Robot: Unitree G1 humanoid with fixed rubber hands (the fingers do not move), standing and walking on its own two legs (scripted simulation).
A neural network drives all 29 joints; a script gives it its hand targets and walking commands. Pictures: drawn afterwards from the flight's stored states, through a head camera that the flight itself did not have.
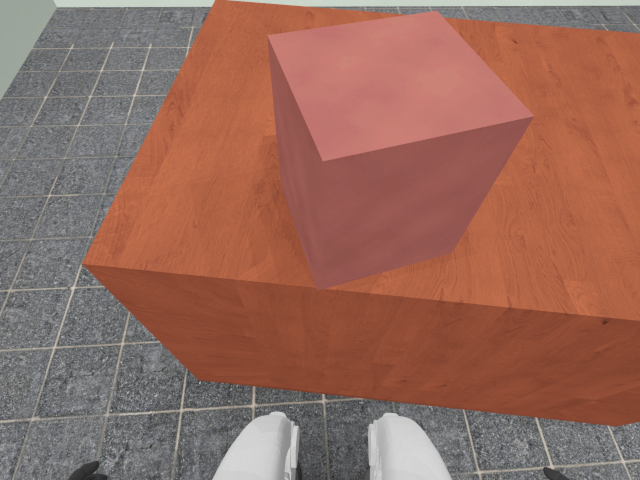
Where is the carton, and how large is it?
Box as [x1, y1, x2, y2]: [267, 11, 533, 290]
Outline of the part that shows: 437,11 267,35 281,186 317,290 451,252 533,117 533,115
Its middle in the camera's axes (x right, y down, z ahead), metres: +0.07 -0.10 +0.50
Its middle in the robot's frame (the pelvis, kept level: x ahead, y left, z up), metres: +0.47 -0.04 +0.10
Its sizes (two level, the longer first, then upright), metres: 0.210 0.200 0.250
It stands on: a pedestal, 0.69 m high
